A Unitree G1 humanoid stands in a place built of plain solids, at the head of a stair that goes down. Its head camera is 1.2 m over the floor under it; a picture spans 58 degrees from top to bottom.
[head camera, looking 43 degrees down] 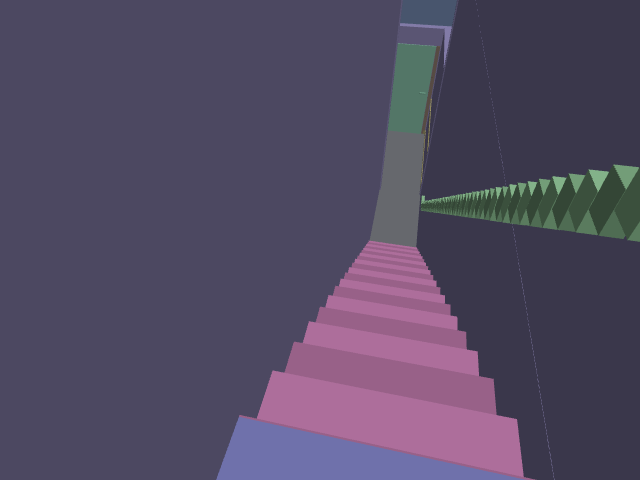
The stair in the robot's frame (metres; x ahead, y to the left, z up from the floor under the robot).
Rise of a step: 0.21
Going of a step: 0.27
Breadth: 0.94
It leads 12 degrees to the right of straight ahead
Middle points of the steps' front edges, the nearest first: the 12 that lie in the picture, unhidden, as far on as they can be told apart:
0.47 -0.18 0.00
0.73 -0.24 -0.21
1.00 -0.30 -0.42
1.26 -0.35 -0.63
1.52 -0.41 -0.84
1.78 -0.47 -1.05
2.05 -0.53 -1.26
2.31 -0.58 -1.47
2.57 -0.64 -1.68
2.84 -0.70 -1.89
3.10 -0.75 -2.10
3.36 -0.81 -2.31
